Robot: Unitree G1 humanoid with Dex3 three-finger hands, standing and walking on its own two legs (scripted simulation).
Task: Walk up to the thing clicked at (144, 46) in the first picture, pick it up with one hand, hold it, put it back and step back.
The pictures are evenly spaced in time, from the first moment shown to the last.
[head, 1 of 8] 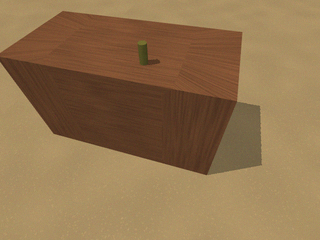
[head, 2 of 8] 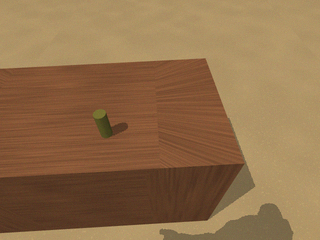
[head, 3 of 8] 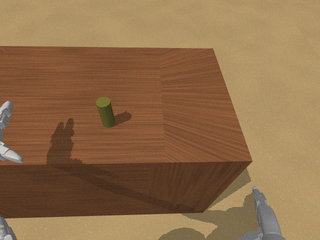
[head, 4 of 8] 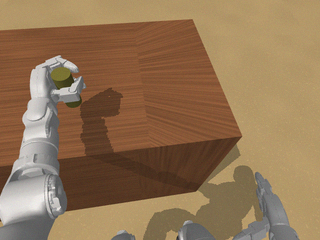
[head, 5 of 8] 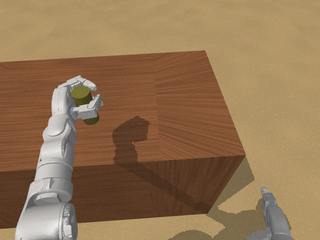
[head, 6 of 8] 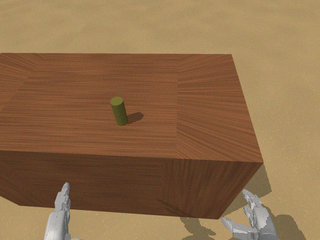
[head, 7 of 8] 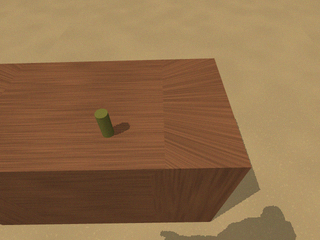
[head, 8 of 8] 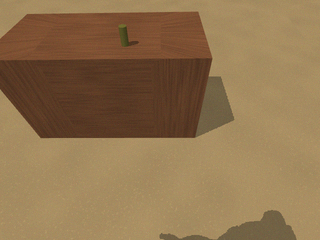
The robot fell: no
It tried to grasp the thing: yes
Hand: left
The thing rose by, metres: 0.22
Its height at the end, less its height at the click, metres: +0.00
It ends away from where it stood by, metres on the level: 0.02
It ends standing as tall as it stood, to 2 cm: yes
